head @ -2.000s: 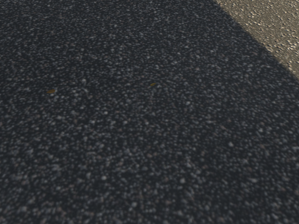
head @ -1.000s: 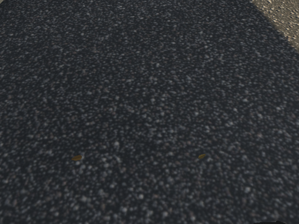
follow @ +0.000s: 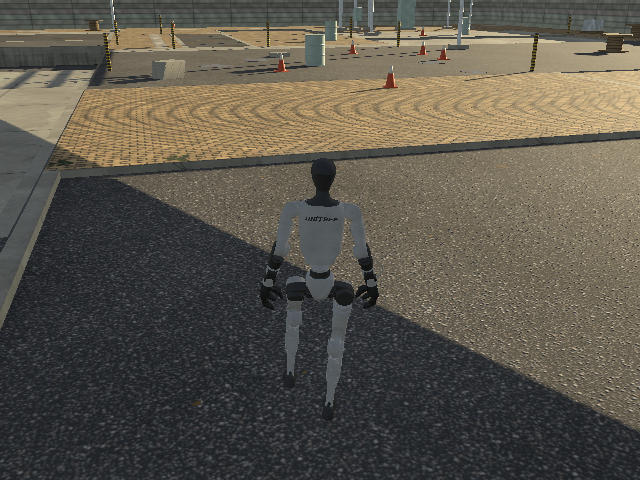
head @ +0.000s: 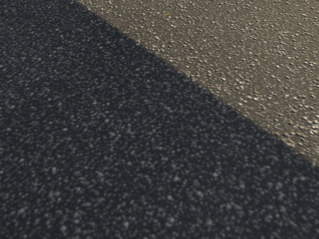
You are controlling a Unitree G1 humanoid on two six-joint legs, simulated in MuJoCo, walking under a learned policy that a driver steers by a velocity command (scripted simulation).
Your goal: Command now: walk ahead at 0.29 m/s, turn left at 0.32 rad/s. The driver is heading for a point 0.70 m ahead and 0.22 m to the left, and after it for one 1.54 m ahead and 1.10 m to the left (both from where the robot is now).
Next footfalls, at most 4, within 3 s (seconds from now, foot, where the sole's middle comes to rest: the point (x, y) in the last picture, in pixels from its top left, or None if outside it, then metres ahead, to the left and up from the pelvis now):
0.18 left None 0.22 0.09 -0.78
0.72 right None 0.23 -0.10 -0.78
1.18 left None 0.09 0.07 -0.78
1.70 right None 0.25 -0.10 -0.78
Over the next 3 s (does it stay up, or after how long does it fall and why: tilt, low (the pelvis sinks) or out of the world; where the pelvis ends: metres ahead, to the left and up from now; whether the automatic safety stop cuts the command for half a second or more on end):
stays up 0.69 0.10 -0.01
